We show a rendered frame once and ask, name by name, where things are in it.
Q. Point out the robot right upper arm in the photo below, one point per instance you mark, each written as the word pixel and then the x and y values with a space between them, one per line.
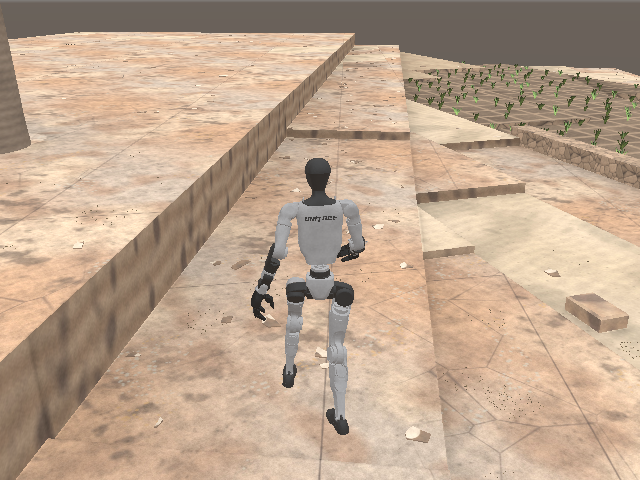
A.
pixel 351 211

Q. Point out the robot right hand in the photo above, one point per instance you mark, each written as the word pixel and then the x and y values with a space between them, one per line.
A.
pixel 345 251

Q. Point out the robot right forearm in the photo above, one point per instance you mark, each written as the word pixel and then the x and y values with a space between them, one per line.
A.
pixel 354 253

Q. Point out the robot left forearm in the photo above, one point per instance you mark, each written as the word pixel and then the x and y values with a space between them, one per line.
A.
pixel 268 273

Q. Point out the robot left hand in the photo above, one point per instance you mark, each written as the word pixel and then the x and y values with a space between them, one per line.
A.
pixel 256 304

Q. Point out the right robot thigh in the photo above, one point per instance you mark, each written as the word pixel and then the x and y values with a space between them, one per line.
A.
pixel 338 321

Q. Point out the robot left shin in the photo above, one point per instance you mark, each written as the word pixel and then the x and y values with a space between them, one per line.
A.
pixel 291 346

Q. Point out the robot left upper arm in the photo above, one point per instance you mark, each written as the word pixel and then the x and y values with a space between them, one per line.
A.
pixel 287 213

